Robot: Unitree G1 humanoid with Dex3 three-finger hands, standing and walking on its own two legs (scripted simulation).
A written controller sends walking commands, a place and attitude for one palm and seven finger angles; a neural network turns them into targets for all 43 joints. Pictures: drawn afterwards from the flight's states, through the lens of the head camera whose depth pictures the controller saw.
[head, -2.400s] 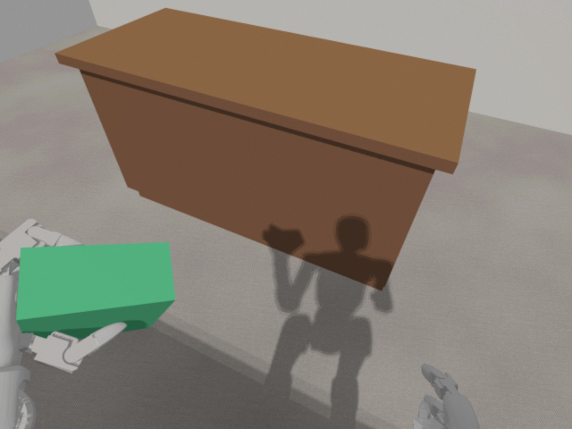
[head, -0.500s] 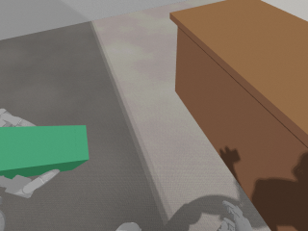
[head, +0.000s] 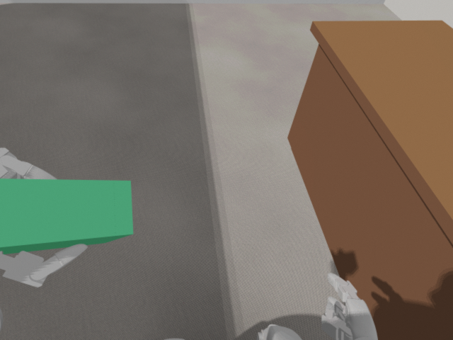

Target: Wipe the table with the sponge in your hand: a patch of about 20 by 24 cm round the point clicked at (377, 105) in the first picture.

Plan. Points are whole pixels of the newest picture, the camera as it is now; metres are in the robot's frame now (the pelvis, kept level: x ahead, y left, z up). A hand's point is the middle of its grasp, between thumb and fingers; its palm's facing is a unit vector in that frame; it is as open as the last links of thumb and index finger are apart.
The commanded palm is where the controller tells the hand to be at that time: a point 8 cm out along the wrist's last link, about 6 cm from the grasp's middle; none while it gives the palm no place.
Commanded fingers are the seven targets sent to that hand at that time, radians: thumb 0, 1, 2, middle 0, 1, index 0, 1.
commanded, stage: walk to a spot facing it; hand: left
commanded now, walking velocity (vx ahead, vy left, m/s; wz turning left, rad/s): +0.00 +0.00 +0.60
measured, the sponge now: (81, 217) +0.24 +0.20 +0.16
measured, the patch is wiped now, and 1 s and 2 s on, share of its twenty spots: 0.00 0.00 0.00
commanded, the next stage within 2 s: none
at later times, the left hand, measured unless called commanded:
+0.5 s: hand out of the picture +0.08 +0.22 +0.18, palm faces +0.62 -0.66 -0.42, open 10.4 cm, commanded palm +0.00 +0.25 +0.18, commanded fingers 0.00 0.10 1.30 -1.20 -1.60 -1.20 -1.60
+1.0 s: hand out of the picture -0.06 +0.23 +0.17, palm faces +0.77 -0.41 -0.48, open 10.4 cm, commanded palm -0.12 +0.23 +0.18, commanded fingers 0.00 0.10 1.30 -1.20 -1.60 -1.20 -1.60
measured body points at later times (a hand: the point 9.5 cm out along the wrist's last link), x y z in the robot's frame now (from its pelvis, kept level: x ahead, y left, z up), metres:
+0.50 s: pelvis -0.06 -0.07 +0.01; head -0.03 -0.07 +0.45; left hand +0.04 +0.25 +0.20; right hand +0.18 -0.27 -0.08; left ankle -0.13 +0.06 -0.69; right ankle +0.00 -0.14 -0.73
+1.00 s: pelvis -0.09 -0.09 -0.01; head -0.07 -0.10 +0.44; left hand -0.10 +0.24 +0.20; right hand +0.14 -0.16 -0.12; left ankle -0.16 +0.05 -0.72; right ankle -0.05 -0.18 -0.74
